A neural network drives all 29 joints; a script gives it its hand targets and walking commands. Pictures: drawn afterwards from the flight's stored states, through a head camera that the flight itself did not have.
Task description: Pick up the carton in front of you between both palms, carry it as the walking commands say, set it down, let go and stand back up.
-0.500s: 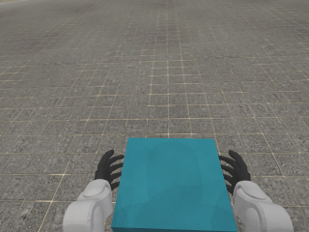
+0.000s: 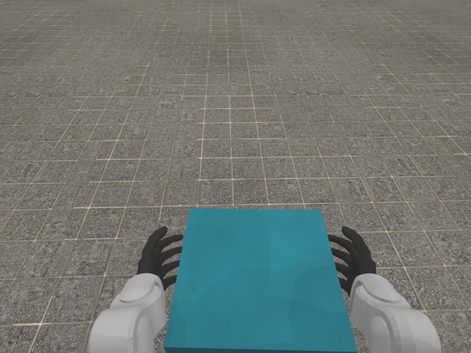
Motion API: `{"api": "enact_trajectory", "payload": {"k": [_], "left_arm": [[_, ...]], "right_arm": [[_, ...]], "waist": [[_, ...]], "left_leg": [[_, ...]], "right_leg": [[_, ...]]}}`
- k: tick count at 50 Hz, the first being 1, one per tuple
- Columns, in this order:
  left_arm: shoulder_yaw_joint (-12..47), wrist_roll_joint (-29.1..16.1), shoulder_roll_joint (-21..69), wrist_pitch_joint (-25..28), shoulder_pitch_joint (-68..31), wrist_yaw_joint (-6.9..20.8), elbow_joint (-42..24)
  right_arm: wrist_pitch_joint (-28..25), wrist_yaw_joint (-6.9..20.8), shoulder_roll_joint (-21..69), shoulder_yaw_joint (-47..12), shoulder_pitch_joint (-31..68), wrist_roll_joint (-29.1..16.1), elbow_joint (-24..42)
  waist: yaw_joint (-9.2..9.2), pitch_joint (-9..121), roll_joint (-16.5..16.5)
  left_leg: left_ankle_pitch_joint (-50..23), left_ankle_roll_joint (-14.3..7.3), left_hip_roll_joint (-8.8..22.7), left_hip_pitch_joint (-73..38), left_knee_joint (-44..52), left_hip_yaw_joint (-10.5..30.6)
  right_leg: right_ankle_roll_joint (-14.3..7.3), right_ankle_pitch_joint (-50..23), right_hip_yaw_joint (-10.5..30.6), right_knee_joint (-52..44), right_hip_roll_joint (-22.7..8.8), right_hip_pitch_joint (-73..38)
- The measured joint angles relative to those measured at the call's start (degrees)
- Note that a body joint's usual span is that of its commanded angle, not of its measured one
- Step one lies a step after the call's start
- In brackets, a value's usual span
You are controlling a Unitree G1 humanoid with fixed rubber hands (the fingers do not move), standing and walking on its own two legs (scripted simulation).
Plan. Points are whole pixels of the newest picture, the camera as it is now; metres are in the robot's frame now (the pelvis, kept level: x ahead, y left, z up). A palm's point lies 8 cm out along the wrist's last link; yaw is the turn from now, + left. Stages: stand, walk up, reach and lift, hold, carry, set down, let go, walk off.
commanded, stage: carry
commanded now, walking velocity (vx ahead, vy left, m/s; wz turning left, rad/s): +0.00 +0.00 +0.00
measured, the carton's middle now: (253, 305) +0.22 +0.00 +0.00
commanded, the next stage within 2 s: hold in 1.86 s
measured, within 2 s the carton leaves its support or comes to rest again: neither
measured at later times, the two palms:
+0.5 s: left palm (174, 235) +0.31 +0.13 +0.07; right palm (354, 236) +0.31 -0.17 +0.07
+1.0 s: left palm (179, 244) +0.32 +0.13 +0.03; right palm (346, 245) +0.32 -0.17 +0.03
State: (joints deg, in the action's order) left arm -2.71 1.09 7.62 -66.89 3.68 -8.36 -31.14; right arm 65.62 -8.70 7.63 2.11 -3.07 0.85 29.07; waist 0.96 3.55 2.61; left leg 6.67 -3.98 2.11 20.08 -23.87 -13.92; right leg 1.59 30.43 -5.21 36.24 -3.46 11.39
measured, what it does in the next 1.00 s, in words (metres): steps on the spot: right foot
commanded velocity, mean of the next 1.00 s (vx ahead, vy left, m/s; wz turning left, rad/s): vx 0.00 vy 0.00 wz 0.00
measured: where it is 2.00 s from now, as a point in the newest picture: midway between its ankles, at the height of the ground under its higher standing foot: outside the picture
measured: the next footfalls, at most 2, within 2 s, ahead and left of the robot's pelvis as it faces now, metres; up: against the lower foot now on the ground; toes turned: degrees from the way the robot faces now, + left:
right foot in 0.04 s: +0.01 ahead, -0.13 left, +0.00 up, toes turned -3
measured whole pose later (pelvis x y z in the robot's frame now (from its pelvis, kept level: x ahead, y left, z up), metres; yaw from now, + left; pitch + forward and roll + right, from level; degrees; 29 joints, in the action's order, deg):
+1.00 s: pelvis +0.04 -0.02 +0.00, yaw +0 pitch +2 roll +0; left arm -7.7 12.0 7.7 -44.1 -9.7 -2.0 6.8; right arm 43.9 -2.8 7.7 8.3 10.0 12.4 -7.5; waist -0.1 4.5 0.3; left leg 12.4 -0.7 4.7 18.0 -29.1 -11.4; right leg -0.2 20.4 -8.7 27.7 -2.5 8.9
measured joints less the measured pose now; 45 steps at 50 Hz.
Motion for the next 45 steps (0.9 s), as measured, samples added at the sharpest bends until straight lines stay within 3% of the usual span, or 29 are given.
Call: {"api": "enact_trajectory", "payload": {"k": [4,9,23,36,45], "left_arm": [[0.95,0.55,0.14,0.74,0.95,0.21,-0.48],[0.87,0.57,0.12,1.14,0.97,0.31,-1.11],[0.46,1.54,-0.03,1.49,-0.25,0.84,4.51],[-0.70,5.72,-0.39,8.29,-5.13,3.44,16.74],[-2.94,9.25,-0.25,16.50,-10.27,5.10,30.08]], "right_arm": [[-0.80,0.44,0.13,0.08,-1.51,0.23,1.04],[-0.39,0.46,0.02,-0.07,-0.67,0.37,1.64],[-0.17,1.26,-0.12,0.28,0.38,2.22,-3.16],[-7.14,3.81,-0.42,1.46,5.26,6.19,-15.60],[-15.36,5.32,-0.23,3.91,10.13,9.83,-28.65]], "waist": [[0.30,-0.13,-0.34],[-0.04,2.82,-1.49],[-1.09,4.18,-2.11],[-0.85,2.39,-1.99],[-1.14,1.61,-2.25]], "left_leg": [[1.91,0.78,-0.18,-2.42,0.11,0.34],[5.63,1.91,0.59,-2.68,-2.67,0.71],[10.39,3.64,2.11,-2.47,-7.67,2.50],[9.06,3.65,2.35,-2.97,-7.25,2.32],[6.82,3.41,2.48,-2.70,-5.73,2.41]], "right_leg": [[-0.14,-15.08,-1.04,-10.18,-0.70,-0.90],[-0.40,-10.06,-1.49,-10.34,-0.25,-2.78],[-0.84,-7.13,-2.85,-8.11,0.56,-3.87],[-1.42,-7.51,-3.08,-8.00,0.59,-4.09],[-1.67,-9.22,-3.33,-8.59,0.82,-3.42]]}}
